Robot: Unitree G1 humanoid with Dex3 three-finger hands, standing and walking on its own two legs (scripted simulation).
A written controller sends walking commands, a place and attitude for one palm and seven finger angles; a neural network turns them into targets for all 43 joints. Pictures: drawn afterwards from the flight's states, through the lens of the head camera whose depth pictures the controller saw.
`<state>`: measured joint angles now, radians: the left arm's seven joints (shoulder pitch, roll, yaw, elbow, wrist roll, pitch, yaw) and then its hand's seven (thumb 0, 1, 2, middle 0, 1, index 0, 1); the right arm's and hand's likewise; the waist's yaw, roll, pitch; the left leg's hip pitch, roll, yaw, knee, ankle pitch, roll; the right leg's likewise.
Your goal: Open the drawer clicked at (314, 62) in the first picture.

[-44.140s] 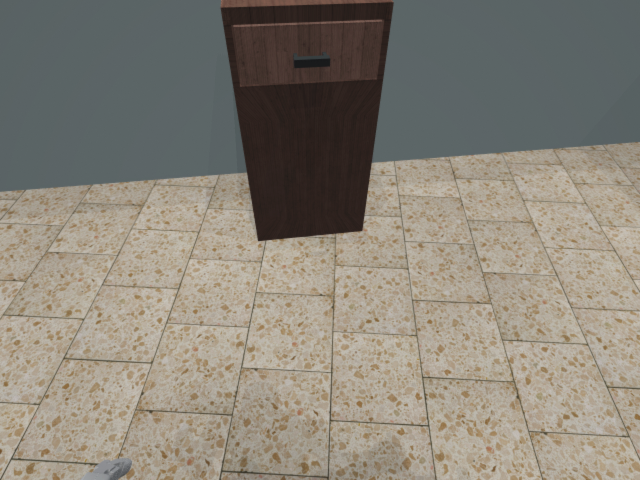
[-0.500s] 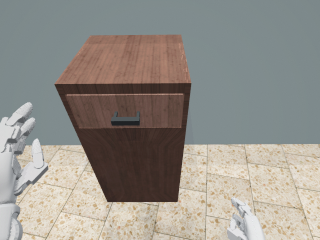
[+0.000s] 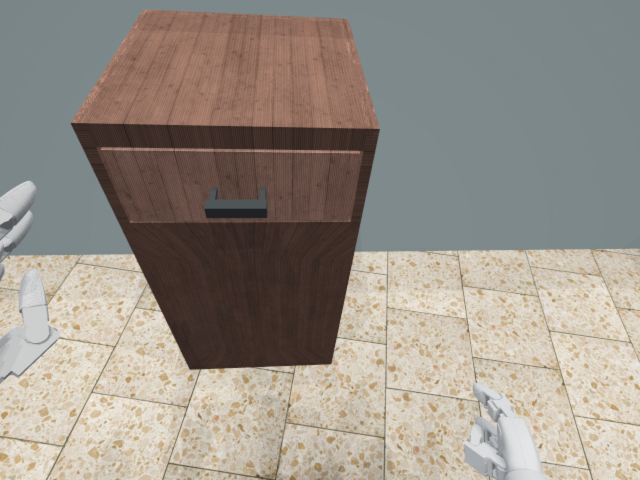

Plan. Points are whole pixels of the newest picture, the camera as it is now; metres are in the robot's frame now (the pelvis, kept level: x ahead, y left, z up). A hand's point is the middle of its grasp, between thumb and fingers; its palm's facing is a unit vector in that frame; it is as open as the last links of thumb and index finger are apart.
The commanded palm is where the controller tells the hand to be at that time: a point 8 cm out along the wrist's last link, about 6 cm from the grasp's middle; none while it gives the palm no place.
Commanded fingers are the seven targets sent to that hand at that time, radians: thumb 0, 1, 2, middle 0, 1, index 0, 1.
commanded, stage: step back with the hand held close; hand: left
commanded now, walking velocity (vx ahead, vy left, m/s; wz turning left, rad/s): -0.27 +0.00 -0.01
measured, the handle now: (237, 200) +0.54 +0.17 +0.01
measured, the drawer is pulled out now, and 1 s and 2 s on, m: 0.00 0.00 0.00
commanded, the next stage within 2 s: stop stepping back and stand still in 0.64 s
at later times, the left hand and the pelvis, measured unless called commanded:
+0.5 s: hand out of the picture +0.08 +0.26 +0.20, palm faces +0.47 -0.78 -0.42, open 7.4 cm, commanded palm +0.02 +0.29 +0.20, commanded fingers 0.00 0.90 0.90 -0.20 -0.30 -0.20 -0.30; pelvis -0.09 +0.00 +0.00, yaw +5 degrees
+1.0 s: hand out of the picture -0.07 +0.21 +0.18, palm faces +0.51 -0.77 -0.39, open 7.4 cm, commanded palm -0.13 +0.23 +0.20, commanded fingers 0.00 0.90 0.90 -0.20 -0.30 -0.20 -0.30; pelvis -0.23 -0.06 +0.01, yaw +6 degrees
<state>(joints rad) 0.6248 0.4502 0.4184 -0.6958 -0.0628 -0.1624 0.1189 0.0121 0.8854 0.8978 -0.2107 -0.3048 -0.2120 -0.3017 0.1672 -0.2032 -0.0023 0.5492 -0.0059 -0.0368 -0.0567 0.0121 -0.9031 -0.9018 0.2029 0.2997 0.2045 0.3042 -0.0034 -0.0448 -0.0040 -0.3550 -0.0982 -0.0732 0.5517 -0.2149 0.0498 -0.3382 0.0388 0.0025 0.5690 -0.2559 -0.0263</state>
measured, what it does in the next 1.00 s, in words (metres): walks backwards: right foot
